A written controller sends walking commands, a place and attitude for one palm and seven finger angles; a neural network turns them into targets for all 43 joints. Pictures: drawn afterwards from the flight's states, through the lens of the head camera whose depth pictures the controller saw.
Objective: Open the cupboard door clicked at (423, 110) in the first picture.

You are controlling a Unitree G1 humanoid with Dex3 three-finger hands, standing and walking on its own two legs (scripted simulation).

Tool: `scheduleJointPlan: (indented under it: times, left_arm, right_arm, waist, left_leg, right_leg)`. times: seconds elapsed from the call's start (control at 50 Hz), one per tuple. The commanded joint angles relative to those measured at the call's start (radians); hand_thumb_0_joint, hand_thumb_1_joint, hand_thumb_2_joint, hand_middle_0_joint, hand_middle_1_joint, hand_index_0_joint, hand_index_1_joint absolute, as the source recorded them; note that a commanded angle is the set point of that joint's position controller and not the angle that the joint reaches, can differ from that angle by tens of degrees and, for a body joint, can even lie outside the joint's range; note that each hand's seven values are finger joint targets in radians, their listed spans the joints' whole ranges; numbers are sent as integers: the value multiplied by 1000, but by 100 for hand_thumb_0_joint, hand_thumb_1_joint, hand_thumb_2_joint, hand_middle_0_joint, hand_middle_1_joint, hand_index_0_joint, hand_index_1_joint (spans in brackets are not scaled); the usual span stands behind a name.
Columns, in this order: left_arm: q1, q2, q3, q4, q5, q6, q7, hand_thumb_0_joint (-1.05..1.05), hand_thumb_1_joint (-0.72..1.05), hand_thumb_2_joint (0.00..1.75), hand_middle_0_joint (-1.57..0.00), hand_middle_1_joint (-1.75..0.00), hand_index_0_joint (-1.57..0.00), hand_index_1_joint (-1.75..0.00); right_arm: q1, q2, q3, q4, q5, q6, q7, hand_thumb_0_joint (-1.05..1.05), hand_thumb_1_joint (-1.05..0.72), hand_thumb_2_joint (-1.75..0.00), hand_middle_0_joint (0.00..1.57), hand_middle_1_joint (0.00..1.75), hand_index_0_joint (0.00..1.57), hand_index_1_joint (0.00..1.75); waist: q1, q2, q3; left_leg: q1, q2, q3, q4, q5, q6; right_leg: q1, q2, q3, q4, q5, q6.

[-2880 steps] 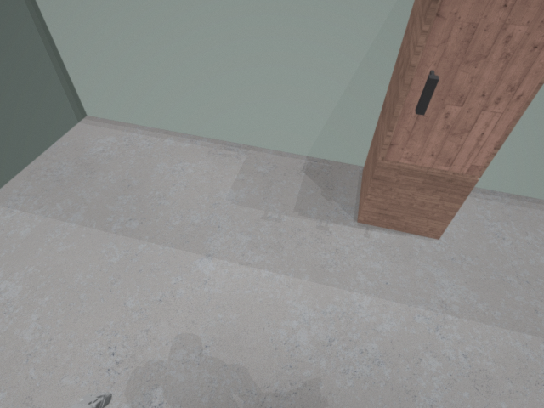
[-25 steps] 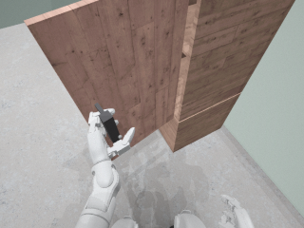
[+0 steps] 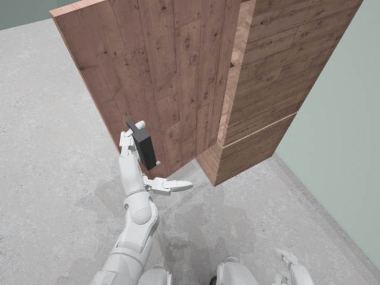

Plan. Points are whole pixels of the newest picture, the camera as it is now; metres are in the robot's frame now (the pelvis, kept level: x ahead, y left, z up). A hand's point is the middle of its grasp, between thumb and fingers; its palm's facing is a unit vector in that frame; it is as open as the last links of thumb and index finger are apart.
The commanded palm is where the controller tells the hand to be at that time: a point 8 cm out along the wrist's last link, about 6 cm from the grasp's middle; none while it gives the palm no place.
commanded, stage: slide the hand sideways off the handle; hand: left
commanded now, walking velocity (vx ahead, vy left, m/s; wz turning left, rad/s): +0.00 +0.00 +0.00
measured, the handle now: (140, 144) +0.41 +0.13 +0.03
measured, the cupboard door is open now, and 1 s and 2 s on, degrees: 100 100 100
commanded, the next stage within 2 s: draw the hand back to the body in 1.28 s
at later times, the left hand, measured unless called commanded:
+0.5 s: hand (149, 174) +0.33 +0.10 +0.04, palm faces -0.09 -1.00 +0.02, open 16.3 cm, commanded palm +0.29 +0.14 +0.04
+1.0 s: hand (132, 205) +0.27 +0.12 +0.04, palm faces -0.07 -1.00 -0.01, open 16.4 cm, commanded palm +0.24 +0.18 +0.04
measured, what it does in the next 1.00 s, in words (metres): stands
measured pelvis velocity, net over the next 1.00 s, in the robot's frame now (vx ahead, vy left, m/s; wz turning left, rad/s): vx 0.03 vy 0.01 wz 0.00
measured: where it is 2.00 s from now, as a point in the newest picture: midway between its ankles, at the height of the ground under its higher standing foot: outside the picture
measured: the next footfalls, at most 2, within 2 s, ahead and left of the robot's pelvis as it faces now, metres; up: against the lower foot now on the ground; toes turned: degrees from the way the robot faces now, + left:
none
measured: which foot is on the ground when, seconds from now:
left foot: down 0.00-1.00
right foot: down 0.00-1.00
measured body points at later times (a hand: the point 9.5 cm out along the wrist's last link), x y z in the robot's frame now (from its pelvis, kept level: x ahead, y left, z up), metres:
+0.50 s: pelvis +0.00 +0.02 +0.00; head +0.07 +0.02 +0.44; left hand +0.33 +0.15 +0.04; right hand +0.15 -0.21 -0.10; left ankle +0.00 +0.11 -0.67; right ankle +0.06 -0.10 -0.67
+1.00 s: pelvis +0.03 +0.01 -0.01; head +0.11 +0.01 +0.44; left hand +0.26 +0.18 +0.04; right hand +0.22 -0.20 -0.09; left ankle +0.00 +0.11 -0.67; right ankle +0.06 -0.10 -0.67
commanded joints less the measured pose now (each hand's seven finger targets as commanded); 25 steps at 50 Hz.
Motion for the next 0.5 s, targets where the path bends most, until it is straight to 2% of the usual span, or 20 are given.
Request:
scheduleJointPlan:
  times: [0.0, 0.02, 0.04, 0.06, 0.08, 0.1, 0.12, 0.16, 0.18, 0.22, 0.26, 0.28, 0.3, 0.34, 0.36, 0.38, 0.4, 0.42, 0.44, 0.48]
  left_arm:
    - [-303, -37, -24, -195, 24, -72, 32, 0, -50, 30, -15, -30, -15, -30]
    - [-325, -48, -34, -202, 23, -74, 33, 0, -50, 30, -15, -30, -15, -30]
    - [-314, -45, -29, -176, 24, -71, 36, 0, -50, 30, -15, -30, -15, -30]
    - [-342, -51, -38, -189, 25, -74, 38, 0, -50, 30, -15, -30, -15, -30]
    - [-320, 30, -238, -166, 155, -95, -158, 0, -50, 30, -15, -30, -15, -30]
    - [-391, 111, -147, -249, 121, -130, -258, 0, -50, 30, -15, -30, -15, -30]
    - [-377, 124, -151, -260, 112, -143, -320, 0, -50, 30, -15, -30, -15, -30]
    - [-391, 100, -189, -250, 66, -141, -432, 0, -50, 30, -15, -30, -15, -30]
    - [-410, 89, -208, -267, 26, -131, -498, 0, -50, 30, -15, -30, -15, -30]
    - [-383, 67, -198, -264, -95, -87, -607, 0, -50, 30, -15, -30, -15, -30]
    - [-309, 49, -160, -269, -188, -40, -646, 0, -50, 30, -15, -30, -15, -30]
    - [-291, 38, -158, -267, -214, -22, -651, 0, -50, 30, -15, -30, -15, -30]
    - [-270, 43, -136, -261, -226, -11, -644, 0, -50, 30, -15, -30, -15, -30]
    - [-214, 62, -104, -269, -218, -10, -614, 0, -50, 30, -15, -30, -15, -30]
    - [-192, 65, -102, -282, -205, -17, -600, 0, -50, 30, -15, -30, -15, -30]
    - [-155, 100, -77, -294, -187, -24, -585, 0, -50, 30, -15, -30, -15, -30]
    - [-157, 108, -78, -334, -167, -37, -574, 0, -50, 30, -15, -30, -15, -30]
    - [-87, 110, -74, -323, -151, -40, -566, 0, -50, 30, -15, -30, -15, -30]
    - [-74, 100, -87, -357, -142, -46, -564, 0, -50, 30, -15, -30, -15, -30]
    - [13, 123, -75, -390, -128, -47, -564, 0, -50, 30, -15, -30, -15, -30]
  right_arm:
    - [-32, -113, -41, -126, 6, -45, -2, 0, -90, -90, 20, 30, 20, 30]
    - [-30, -112, -40, -124, 4, -47, -2, 0, -90, -90, 20, 30, 20, 30]
    - [-27, -114, -40, -120, 6, -46, -2, 0, -90, -90, 20, 30, 20, 30]
    - [-29, -116, -40, -120, 5, -47, -2, 0, -90, -90, 20, 30, 20, 30]
    - [26, -145, -40, -93, 1, -51, -3, 0, -90, -90, 20, 30, 20, 30]
    - [44, -150, -51, -117, 16, -53, -6, 0, -90, -90, 20, 30, 20, 30]
    - [42, -148, -52, -124, 18, -50, -10, 0, -90, -90, 20, 30, 20, 30]
    - [35, -146, -46, -135, 36, -60, -17, 0, -90, -90, 20, 30, 20, 30]
    - [37, -155, -43, -148, 50, -67, -21, 0, -90, -90, 20, 30, 20, 30]
    - [26, -159, -34, -168, 80, -78, -30, 0, -90, -90, 20, 30, 20, 30]
    - [18, -163, -30, -187, 101, -87, -38, 0, -90, -90, 20, 30, 20, 30]
    - [10, -165, -25, -197, 107, -93, -37, 0, -90, -90, 20, 30, 20, 30]
    - [14, -166, -26, -193, 108, -96, -36, 0, -90, -90, 20, 30, 20, 30]
    - [21, -169, -29, -201, 104, -97, -28, 0, -90, -90, 20, 30, 20, 30]
    - [21, -169, -30, -207, 100, -98, -22, 0, -90, -90, 20, 30, 20, 30]
    - [19, -174, -30, -219, 95, -100, -17, 0, -90, -90, 20, 30, 20, 30]
    - [20, -168, -32, -222, 89, -99, -9, 0, -90, -90, 20, 30, 20, 30]
    - [23, -166, -35, -227, 88, -96, -3, 0, -90, -90, 20, 30, 20, 30]
    - [19, -163, -35, -237, 85, -95, 3, 0, -90, -90, 20, 30, 20, 30]
    - [21, -166, -39, -255, 85, -88, 11, 0, -90, -90, 20, 30, 20, 30]
  waist:
    - [-24, -71, -304]
    - [-24, -39, -308]
    - [-26, -61, -297]
    - [-29, -40, -308]
    - [-111, -96, -269]
    - [-77, -40, -362]
    - [-60, -20, -400]
    - [-83, -29, -347]
    - [-88, 0, -345]
    - [-80, -1, -318]
    - [-58, -28, -306]
    - [-51, -6, -284]
    - [-46, -44, -268]
    - [-30, -82, -253]
    - [-24, -76, -259]
    - [-5, -60, -265]
    - [-2, -39, -293]
    - [8, -65, -279]
    - [7, -38, -291]
    - [25, -35, -304]
  left_leg:
    - [47, -18, -44, -171, 155, -16]
    - [52, -20, -42, -172, 152, -17]
    - [52, -18, -47, -175, 148, -18]
    - [60, -17, -47, -174, 153, -18]
    - [62, -9, -50, -136, 160, -1]
    - [71, -15, -53, -132, 183, 0]
    - [93, -18, -53, -135, 197, -1]
    - [87, -18, -59, -138, 158, 0]
    - [103, -20, -65, -143, 155, 1]
    - [122, -20, -72, -171, 128, 0]
    - [140, -18, -82, -198, 124, -4]
    - [143, -20, -88, -209, 133, -8]
    - [133, -16, -90, -210, 134, -10]
    - [113, -15, -90, -204, 142, -12]
    - [111, -16, -87, -199, 151, -13]
    - [99, -19, -87, -196, 168, -15]
    - [107, -20, -82, -186, 192, -18]
    - [100, -16, -80, -183, 209, -21]
    - [104, -16, -75, -174, 229, -23]
    - [106, -14, -76, -169, 286, -29]
  right_leg:
    - [303, 21, 61, -140, 77, 12]
    - [296, 21, 60, -139, 74, 11]
    - [291, 23, 56, -139, 66, 9]
    - [280, 24, 53, -133, 70, 9]
    - [257, 16, 74, -114, 139, 9]
    - [296, 5, 82, -96, 177, 1]
    - [318, 6, 87, -87, 200, -2]
    - [295, 7, 82, -100, 166, 3]
    - [286, 8, 82, -101, 152, -1]
    - [296, 13, 76, -132, 109, 1]
    - [297, 20, 59, -149, 77, 4]
    - [281, 22, 47, -144, 70, 0]
    - [268, 21, 39, -138, 63, 5]
    - [259, 21, 35, -126, 59, 7]
    - [254, 20, 34, -118, 63, 6]
    - [258, 19, 34, -103, 68, 1]
    - [260, 15, 37, -90, 88, 1]
    - [263, 17, 36, -82, 98, -1]
    - [259, 17, 39, -75, 115, -2]
    - [277, 19, 39, -64, 148, -6]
